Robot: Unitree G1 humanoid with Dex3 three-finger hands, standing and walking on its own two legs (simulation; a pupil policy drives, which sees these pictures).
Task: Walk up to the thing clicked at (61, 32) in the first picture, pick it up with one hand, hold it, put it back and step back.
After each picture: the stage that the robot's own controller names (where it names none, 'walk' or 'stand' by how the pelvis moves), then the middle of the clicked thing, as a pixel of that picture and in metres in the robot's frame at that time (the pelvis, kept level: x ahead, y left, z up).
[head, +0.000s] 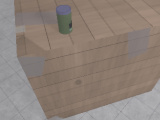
stand; (64, 20) +0.65 +0.11 +0.08
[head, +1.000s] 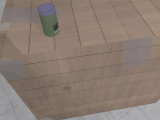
rise first; (49, 20) +0.57 +0.17 +0.10
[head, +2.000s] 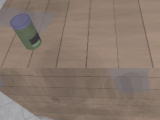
sink last; (27, 32) +0.48 +0.24 +0.11
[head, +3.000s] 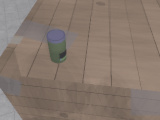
stand; (57, 46) +0.47 +0.13 +0.08
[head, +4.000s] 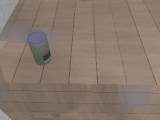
stand; (40, 49) +0.46 +0.18 +0.07
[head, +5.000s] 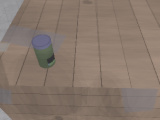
stand; (44, 52) +0.45 +0.17 +0.07
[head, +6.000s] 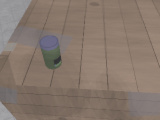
stand; (51, 52) +0.45 +0.15 +0.07
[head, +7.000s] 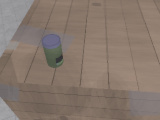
stand; (53, 51) +0.46 +0.14 +0.07
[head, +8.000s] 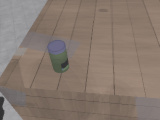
rise first; (58, 57) +0.44 +0.14 +0.08
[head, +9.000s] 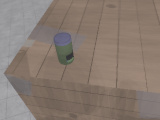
go down; (64, 49) +0.47 +0.13 +0.08
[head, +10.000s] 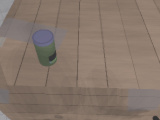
go down; (45, 48) +0.45 +0.12 +0.08
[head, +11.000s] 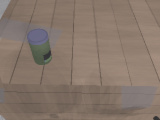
go down; (40, 47) +0.46 +0.13 +0.08
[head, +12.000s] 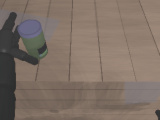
close in; (34, 40) +0.45 +0.14 +0.11
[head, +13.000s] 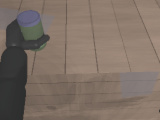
lift; (33, 31) +0.49 +0.14 +0.12
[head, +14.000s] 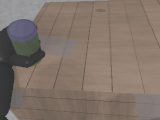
lift; (27, 44) +0.34 +0.17 +0.24
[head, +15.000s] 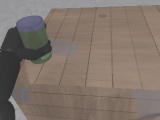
lift; (35, 40) +0.34 +0.15 +0.26
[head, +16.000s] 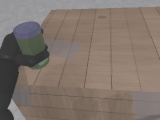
hold; (33, 46) +0.33 +0.16 +0.25
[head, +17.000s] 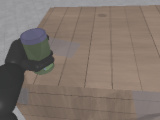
hold; (38, 52) +0.33 +0.15 +0.22
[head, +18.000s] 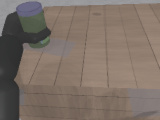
crouch; (34, 25) +0.40 +0.15 +0.27
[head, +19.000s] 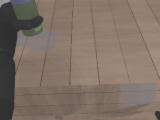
lower; (27, 14) +0.49 +0.15 +0.22
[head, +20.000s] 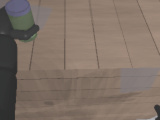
lower; (22, 21) +0.51 +0.16 +0.13
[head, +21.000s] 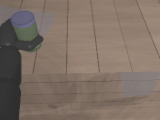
lower; (27, 32) +0.48 +0.16 +0.12
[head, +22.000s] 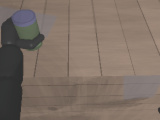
lower; (28, 31) +0.48 +0.15 +0.12
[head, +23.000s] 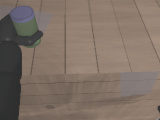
lower; (27, 28) +0.49 +0.15 +0.12
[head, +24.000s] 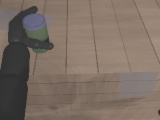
open; (37, 34) +0.48 +0.13 +0.12
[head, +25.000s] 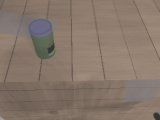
sink last; (43, 40) +0.46 +0.11 +0.11
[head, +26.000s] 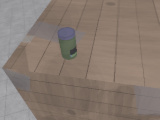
sink last; (67, 44) +0.49 +0.12 +0.09
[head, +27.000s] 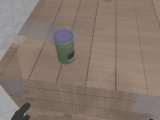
stand; (65, 47) +0.45 +0.11 +0.08
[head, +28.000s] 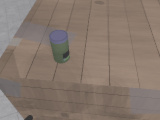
stand; (60, 47) +0.47 +0.12 +0.08
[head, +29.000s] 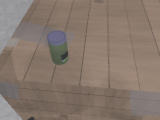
stand; (58, 48) +0.46 +0.12 +0.08
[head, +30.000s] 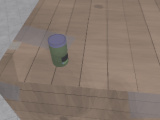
walk; (58, 51) +0.46 +0.12 +0.08
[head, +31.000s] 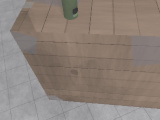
walk; (69, 4) +0.67 +0.10 +0.09
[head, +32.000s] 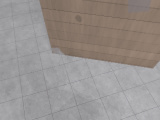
walk; out of the picture +1.04 +0.05 +0.10
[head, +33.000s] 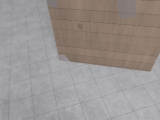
stand; out of the picture +1.24 +0.08 +0.09
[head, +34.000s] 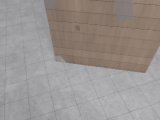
stand; out of the picture +1.23 +0.06 +0.07
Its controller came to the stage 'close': yes
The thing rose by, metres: 0.21
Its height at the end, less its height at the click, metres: +0.00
